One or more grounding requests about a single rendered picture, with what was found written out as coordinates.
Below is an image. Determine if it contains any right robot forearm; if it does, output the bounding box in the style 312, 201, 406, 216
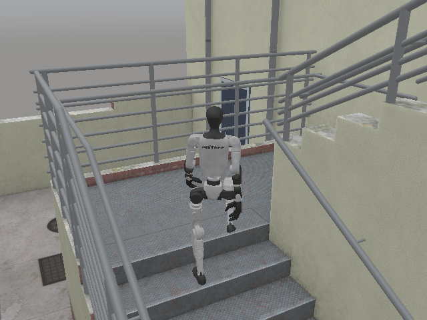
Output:
232, 165, 242, 202

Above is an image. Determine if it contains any robot right upper arm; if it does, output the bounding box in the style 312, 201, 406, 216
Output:
228, 135, 241, 174

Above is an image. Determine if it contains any robot left shin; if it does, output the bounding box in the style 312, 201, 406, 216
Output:
191, 229, 204, 276

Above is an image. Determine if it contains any robot right hand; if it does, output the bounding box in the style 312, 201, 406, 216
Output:
225, 201, 242, 221

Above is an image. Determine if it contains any robot right shin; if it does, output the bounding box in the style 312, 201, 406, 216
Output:
226, 199, 234, 225

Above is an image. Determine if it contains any left robot forearm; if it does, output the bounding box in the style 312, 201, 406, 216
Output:
184, 160, 193, 181

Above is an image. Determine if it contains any robot shin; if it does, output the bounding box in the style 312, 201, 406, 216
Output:
191, 229, 204, 276
226, 199, 234, 225

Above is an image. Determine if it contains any robot left hand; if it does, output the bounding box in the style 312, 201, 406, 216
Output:
186, 177, 202, 188

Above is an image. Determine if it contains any robot left upper arm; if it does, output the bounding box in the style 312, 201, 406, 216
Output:
185, 134, 201, 169

